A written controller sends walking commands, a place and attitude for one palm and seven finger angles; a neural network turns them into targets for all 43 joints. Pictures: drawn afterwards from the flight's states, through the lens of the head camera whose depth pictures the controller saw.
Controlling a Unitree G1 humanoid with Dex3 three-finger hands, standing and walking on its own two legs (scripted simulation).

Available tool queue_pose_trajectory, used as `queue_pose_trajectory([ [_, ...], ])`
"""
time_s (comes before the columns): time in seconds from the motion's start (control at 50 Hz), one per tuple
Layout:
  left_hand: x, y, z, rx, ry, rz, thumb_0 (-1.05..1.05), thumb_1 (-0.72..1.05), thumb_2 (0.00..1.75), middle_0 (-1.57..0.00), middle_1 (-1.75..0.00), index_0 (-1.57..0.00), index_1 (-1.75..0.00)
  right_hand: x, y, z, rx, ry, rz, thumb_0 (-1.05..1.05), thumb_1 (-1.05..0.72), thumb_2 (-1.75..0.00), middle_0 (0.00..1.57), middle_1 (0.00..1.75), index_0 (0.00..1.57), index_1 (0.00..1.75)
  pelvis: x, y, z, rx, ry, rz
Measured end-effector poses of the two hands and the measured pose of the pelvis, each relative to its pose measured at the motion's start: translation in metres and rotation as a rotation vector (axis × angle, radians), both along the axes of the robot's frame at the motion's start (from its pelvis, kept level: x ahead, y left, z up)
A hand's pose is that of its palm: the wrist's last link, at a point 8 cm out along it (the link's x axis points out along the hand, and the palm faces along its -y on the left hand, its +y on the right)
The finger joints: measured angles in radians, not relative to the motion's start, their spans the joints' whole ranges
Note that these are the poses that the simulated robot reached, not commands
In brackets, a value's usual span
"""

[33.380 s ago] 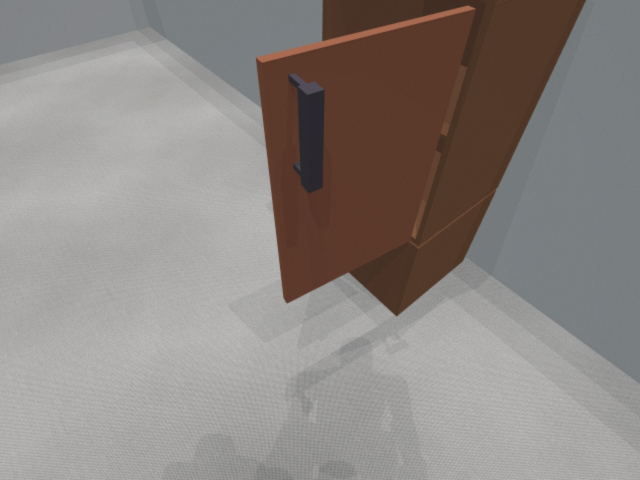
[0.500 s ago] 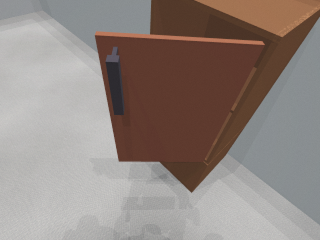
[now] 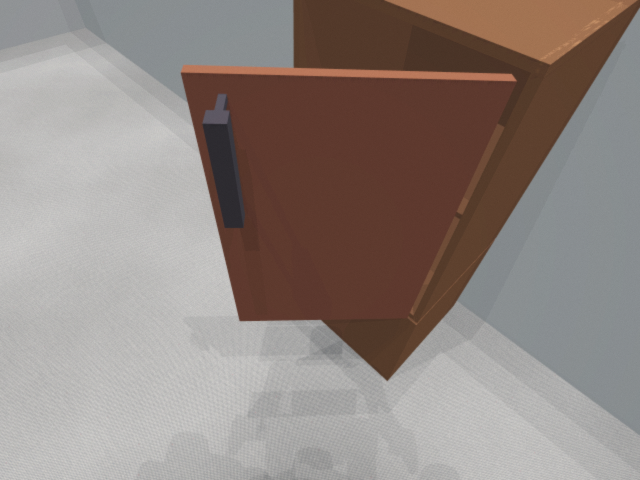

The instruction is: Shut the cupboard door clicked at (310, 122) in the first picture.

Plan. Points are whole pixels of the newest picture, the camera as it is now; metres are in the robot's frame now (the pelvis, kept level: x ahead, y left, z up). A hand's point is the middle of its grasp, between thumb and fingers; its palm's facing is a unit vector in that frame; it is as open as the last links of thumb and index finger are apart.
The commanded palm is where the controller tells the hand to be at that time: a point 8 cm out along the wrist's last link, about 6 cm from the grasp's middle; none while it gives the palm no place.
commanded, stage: come to a stop and stand still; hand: left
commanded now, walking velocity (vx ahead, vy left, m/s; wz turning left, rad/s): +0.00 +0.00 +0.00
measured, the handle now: (228, 164) +0.46 +0.15 +0.14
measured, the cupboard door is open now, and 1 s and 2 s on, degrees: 47 47 47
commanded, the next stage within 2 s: look again from close up in 0.38 s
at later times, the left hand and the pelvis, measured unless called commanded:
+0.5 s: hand out of the picture -0.01 +0.20 -0.16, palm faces -0.03 -0.96 -0.26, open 7.4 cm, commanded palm none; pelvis -0.01 +0.00 +0.00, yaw -1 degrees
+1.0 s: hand out of the picture +0.06 +0.16 -0.16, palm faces -0.02 -0.97 -0.25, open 7.4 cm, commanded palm none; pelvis +0.02 -0.03 +0.01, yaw +0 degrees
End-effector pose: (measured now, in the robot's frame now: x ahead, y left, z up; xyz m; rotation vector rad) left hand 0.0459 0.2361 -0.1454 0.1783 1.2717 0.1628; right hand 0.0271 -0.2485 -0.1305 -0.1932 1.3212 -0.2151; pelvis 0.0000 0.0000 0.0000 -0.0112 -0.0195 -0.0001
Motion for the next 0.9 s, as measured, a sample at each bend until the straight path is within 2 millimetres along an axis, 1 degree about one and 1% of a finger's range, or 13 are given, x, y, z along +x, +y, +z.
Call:
queue_pose_trajectory([
  [0.06, 0.001, 0.008, 0.002, 0.006, -0.013, -0.035, 0.0, 0.91, 0.9, -0.2, -0.29, -0.2, -0.3, -0.005, 0.014, -0.003, 0.02, -0.051, 0.002, 0.01, -0.91, -0.9, 0.2, 0.3, 0.2, 0.3, -0.005, 0.008, -0.002, 0.003, -0.006, -0.004],
  [0.14, -0.001, 0.019, 0.012, 0.031, -0.029, -0.048, 0.01, 0.91, 0.9, -0.2, -0.29, -0.2, -0.3, -0.011, 0.036, -0.014, 0.073, -0.076, 0.01, 0.01, -0.91, -0.9, 0.2, 0.3, 0.2, 0.3, -0.01, 0.017, -0.003, 0.007, -0.02, -0.011],
  [0.22, -0.01, 0.026, 0.02, 0.055, -0.021, -0.053, 0.0, 0.91, 0.9, -0.2, -0.29, -0.2, -0.3, -0.02, 0.042, -0.02, 0.099, -0.063, 0.008, 0.01, -0.94, -0.9, 0.2, 0.3, 0.2, 0.3, -0.013, 0.021, -0.001, 0.018, -0.02, -0.021],
  [0.3, -0.025, 0.028, 0.024, 0.07, 0.021, -0.052, 0.0, 0.91, 0.9, -0.2, -0.29, -0.2, -0.3, -0.029, 0.043, -0.022, 0.12, -0.04, 0.01, 0.01, -0.94, -0.9, 0.2, 0.3, 0.2, 0.3, -0.015, 0.02, 0.001, 0.028, -0.008, -0.027],
  [0.36, -0.037, 0.025, 0.025, 0.07, 0.06, -0.044, 0.01, 0.91, 0.9, -0.2, -0.29, -0.19, -0.3, -0.034, 0.041, -0.023, 0.126, -0.015, 0.012, 0.01, -0.93, -0.9, 0.2, 0.3, 0.2, 0.3, -0.014, 0.017, 0.002, 0.032, 0.001, -0.027],
  [0.44, -0.049, 0.016, 0.024, 0.058, 0.106, -0.03, 0.01, 0.91, 0.9, -0.2, -0.29, -0.19, -0.3, -0.036, 0.033, -0.022, 0.123, 0.016, 0.014, 0.01, -0.92, -0.9, 0.2, 0.3, 0.2, 0.3, -0.01, 0.01, 0.003, 0.035, 0.009, -0.026],
  [0.52, -0.054, 0.003, 0.021, 0.038, 0.136, -0.021, 0.01, 0.91, 0.9, -0.2, -0.29, -0.19, -0.3, -0.033, 0.022, -0.02, 0.109, 0.033, 0.015, 0.01, -0.91, -0.9, 0.2, 0.3, 0.2, 0.3, -0.006, 0.003, 0.004, 0.034, 0.013, -0.023],
  [0.6, -0.05, -0.011, 0.017, 0.016, 0.141, -0.018, 0.01, 0.91, 0.9, -0.2, -0.29, -0.2, -0.3, -0.025, 0.011, -0.017, 0.092, 0.035, 0.018, 0.01, -0.91, -0.9, 0.2, 0.3, 0.2, 0.3, -0.001, -0.005, 0.005, 0.033, 0.013, -0.02],
  [0.72, -0.03, -0.027, 0.014, -0.006, 0.109, -0.025, 0.01, 0.91, 0.9, -0.2, -0.29, -0.2, -0.3, -0.007, -0.003, -0.013, 0.072, 0.016, 0.025, 0.01, -0.91, -0.9, 0.2, 0.3, 0.2, 0.3, 0.006, -0.016, 0.005, 0.03, 0.011, -0.016],
  [0.9, 0.001, -0.031, 0.016, 0.014, 0.049, -0.033, 0.01, 0.91, 0.9, -0.2, -0.3, -0.2, -0.3, 0.014, -0.015, -0.012, 0.069, -0.007, 0.038, 0.01, -0.91, -0.9, 0.2, 0.3, 0.2, 0.3, 0.015, -0.029, 0.006, 0.027, 0.012, -0.009],
])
